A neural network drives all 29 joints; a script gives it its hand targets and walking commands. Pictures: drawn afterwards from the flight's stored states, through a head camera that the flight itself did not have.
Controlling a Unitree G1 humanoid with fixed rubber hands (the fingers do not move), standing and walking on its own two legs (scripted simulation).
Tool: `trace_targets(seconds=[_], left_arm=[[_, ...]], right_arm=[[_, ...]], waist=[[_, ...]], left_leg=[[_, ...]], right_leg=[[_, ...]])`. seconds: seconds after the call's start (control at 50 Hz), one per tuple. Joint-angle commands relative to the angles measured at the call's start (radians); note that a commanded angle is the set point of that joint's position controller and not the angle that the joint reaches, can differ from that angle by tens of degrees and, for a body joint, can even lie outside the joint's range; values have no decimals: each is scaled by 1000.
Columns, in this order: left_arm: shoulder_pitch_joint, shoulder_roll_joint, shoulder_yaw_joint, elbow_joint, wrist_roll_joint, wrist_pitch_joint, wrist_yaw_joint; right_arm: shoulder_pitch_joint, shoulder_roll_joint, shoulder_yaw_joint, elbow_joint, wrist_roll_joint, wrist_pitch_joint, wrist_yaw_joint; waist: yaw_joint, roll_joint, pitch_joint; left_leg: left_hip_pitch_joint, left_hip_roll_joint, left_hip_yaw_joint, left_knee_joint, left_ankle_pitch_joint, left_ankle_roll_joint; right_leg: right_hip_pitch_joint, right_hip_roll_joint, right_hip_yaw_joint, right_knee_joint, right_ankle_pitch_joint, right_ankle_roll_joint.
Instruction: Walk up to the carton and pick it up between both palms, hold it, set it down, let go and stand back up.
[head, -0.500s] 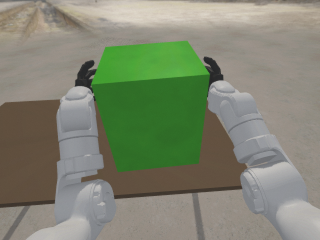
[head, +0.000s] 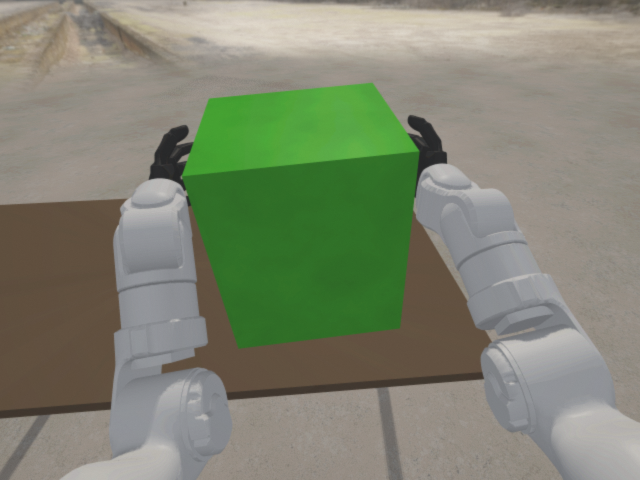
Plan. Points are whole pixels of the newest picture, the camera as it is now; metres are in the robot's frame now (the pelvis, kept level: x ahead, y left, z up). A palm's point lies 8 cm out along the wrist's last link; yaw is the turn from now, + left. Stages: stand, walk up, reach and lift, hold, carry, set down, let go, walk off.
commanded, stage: hold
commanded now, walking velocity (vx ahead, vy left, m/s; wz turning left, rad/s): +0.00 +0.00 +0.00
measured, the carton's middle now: (305, 215) +0.38 +0.00 +0.24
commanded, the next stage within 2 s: none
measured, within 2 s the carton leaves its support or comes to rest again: neither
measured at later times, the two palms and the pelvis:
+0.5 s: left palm (161, 197) +0.36 +0.17 +0.28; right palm (419, 173) +0.36 -0.13 +0.29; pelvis +0.00 +0.00 +0.00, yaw +1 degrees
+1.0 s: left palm (152, 189) +0.36 +0.17 +0.29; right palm (411, 170) +0.37 -0.13 +0.29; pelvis +0.00 -0.01 +0.00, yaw +1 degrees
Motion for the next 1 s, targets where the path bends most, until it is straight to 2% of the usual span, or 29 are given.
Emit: trace_targets(seconds=[0.0,0.08,0.18,0.24,0.3,0.36,0.38,0.44,0.5,0.52,0.54,0.6,0.7,0.76,0.84,0.88,0.92,0.98], left_arm=[[-695,-473,-353,22,-164,-62,-144],[-712,-481,-353,40,-175,-76,-140],[-719,-498,-357,83,-191,-85,-143],[-711,-509,-375,64,-200,-86,-145],[-707,-526,-418,-2,-219,-83,-150],[-694,-522,-434,-52,-212,-72,-157],[-684,-511,-422,-36,-203,-66,-160],[-697,-513,-428,-65,-195,-60,-161],[-704,-509,-435,-104,-197,-60,-154],[-697,-501,-421,-79,-190,-56,-150],[-686,-501,-420,-82,-188,-56,-148],[-670,-483,-381,-48,-171,-53,-142],[-702,-477,-342,42,-163,-64,-144],[-718,-492,-351,77,-181,-77,-140],[-731,-509,-370,88,-198,-86,-144],[-722,-517,-383,71,-203,-88,-147],[-729,-531,-418,32,-219,-89,-150],[-726,-532,-427,0,-216,-83,-150]], right_arm=[[-740,580,214,-235,110,-33,145],[-759,591,224,-238,108,-41,147],[-770,588,194,-220,92,-48,142],[-747,575,180,-219,95,-47,135],[-702,558,174,-225,110,-43,126],[-678,545,176,-247,124,-35,119],[-669,539,175,-230,121,-28,119],[-669,548,181,-243,122,-25,122],[-679,562,206,-275,135,-27,129],[-698,563,219,-277,141,-27,132],[-696,567,226,-286,142,-29,133],[-729,578,254,-298,147,-30,138],[-763,584,228,-248,109,-37,148],[-778,583,209,-234,100,-46,150],[-763,573,172,-205,82,-46,144],[-753,563,161,-202,84,-48,141],[-728,556,155,-206,86,-48,136],[-719,542,152,-215,107,-45,133]], waist=[[48,-2,-204],[60,-20,-248],[41,-25,-268],[20,11,-291],[-23,57,-313],[-36,83,-302],[-36,85,-270],[-32,101,-237],[-14,95,-244],[7,87,-235],[6,77,-245],[47,21,-239],[69,-31,-222],[59,-33,-249],[25,-11,-268],[10,13,-293],[-19,48,-310],[-25,92,-305]], left_leg=[[-72,-81,58,-78,140,-5],[-57,-81,57,-71,173,-5],[-56,-82,55,-74,148,-2],[-29,-85,54,-57,205,-15],[2,-87,50,-39,268,-32],[8,-89,47,-24,308,-43],[-2,-89,46,-31,281,-38],[-19,-87,49,-39,259,-41],[-19,-83,48,-39,277,-42],[-26,-85,49,-41,271,-38],[-25,-85,49,-39,273,-36],[-40,-81,50,-49,240,-16],[-73,-77,58,-78,151,-1],[-70,-76,54,-79,139,0],[-49,-79,53,-72,158,-11],[-32,-79,52,-66,180,-16],[-20,-81,49,-56,213,-30],[-12,-84,46,-39,245,-41]], right_leg=[[93,59,16,-21,106,47],[94,63,15,-17,132,45],[87,64,15,-23,118,44],[105,64,20,-18,180,42],[124,65,23,-12,252,41],[147,64,22,-1,298,43],[145,61,22,-4,275,45],[140,61,16,-2,247,44],[146,65,15,2,251,42],[140,66,14,4,239,43],[142,66,11,4,241,44],[128,69,7,-1,195,47],[88,65,13,-19,98,42],[74,65,16,-24,91,38],[78,64,17,-23,119,38],[91,66,19,-20,142,35],[111,66,19,-16,184,35],[123,64,22,-9,215,34]])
